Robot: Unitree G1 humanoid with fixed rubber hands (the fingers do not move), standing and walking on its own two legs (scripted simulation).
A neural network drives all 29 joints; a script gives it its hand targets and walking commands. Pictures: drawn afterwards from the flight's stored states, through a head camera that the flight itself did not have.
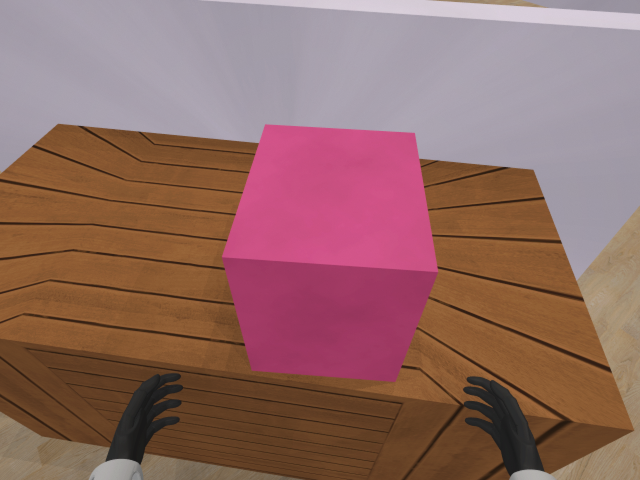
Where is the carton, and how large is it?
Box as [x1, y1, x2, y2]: [222, 124, 437, 381]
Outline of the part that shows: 265,124 222,255 224,267 251,369 262,371 395,381 437,273 414,133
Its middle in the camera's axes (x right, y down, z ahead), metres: +0.01 +0.02 +0.59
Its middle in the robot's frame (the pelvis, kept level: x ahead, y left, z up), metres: +0.42 +0.01 +0.03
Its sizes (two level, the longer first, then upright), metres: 0.261 0.223 0.274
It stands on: a pedestal, 0.67 m high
